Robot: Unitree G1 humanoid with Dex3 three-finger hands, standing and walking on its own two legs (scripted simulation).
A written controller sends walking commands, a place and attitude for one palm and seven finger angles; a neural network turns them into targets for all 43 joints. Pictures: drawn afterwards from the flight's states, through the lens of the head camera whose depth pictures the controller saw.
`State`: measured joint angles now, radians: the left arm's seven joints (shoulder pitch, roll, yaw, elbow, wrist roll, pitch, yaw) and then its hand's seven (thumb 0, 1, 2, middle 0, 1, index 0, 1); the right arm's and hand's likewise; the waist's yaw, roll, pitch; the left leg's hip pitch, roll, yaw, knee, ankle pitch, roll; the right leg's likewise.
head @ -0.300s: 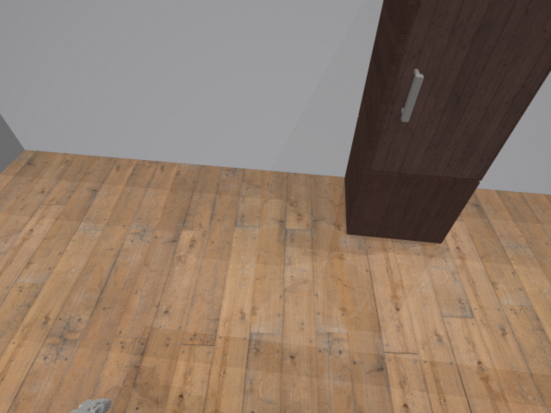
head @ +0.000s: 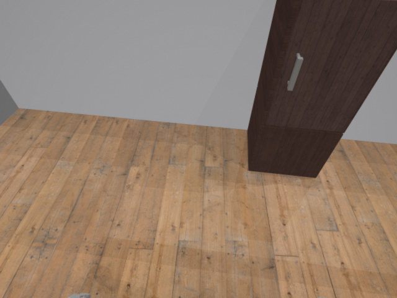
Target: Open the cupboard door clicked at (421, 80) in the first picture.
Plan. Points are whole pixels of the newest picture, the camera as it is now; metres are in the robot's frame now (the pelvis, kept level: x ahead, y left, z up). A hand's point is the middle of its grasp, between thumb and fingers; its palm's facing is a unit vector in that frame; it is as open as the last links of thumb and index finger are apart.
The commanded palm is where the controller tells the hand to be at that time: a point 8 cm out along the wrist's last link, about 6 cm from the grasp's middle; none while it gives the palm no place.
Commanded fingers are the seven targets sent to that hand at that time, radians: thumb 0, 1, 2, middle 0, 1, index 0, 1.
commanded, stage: stand and wait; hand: left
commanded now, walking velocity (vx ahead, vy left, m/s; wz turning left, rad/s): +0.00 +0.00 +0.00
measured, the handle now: (294, 72) +0.99 -0.34 -0.03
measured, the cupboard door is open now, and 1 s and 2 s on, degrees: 0 0 0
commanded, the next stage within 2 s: look at it before walking up in 0.52 s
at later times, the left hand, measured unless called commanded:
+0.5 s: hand out of the picture +0.06 +0.25 -0.15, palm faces -0.03 -0.94 -0.35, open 7.4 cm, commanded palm none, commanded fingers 0.00 0.90 0.90 -0.20 -0.30 -0.20 -0.30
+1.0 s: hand out of the picture +0.07 +0.24 -0.15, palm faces -0.04 -0.94 -0.34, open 7.4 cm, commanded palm none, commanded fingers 0.00 0.90 0.90 -0.20 -0.30 -0.20 -0.30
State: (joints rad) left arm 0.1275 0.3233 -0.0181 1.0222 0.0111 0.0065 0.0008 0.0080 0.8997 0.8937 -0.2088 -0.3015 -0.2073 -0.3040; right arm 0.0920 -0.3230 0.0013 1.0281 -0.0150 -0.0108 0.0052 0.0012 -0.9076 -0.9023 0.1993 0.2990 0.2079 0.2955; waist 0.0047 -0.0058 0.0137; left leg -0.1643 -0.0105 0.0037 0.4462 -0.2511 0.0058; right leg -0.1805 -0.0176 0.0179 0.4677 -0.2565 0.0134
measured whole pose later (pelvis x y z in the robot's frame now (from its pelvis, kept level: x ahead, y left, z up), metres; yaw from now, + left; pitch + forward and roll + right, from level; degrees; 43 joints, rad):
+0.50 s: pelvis -0.01 -0.01 +0.00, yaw +0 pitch -2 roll +0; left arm 0.14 0.35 -0.01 1.09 0.01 0.00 0.00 0.01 0.90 0.89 -0.21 -0.30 -0.21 -0.30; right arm 0.14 -0.34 0.00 1.11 -0.01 -0.01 0.01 0.00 -0.91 -0.90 0.20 0.30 0.21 0.30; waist 0.00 0.00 0.03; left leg -0.15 0.00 0.00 0.39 -0.21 0.00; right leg -0.17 -0.01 0.02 0.42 -0.21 0.01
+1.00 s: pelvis -0.01 -0.01 +0.00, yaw +0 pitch -2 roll +0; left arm 0.13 0.34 -0.01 1.09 0.01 0.00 0.00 0.01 0.90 0.89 -0.21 -0.30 -0.21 -0.30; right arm 0.12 -0.34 0.00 1.11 -0.01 -0.01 0.01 0.00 -0.91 -0.90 0.20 0.30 0.21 0.30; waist 0.00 0.00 0.04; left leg -0.15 0.01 0.00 0.38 -0.20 -0.01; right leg -0.17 0.00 0.01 0.40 -0.20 0.00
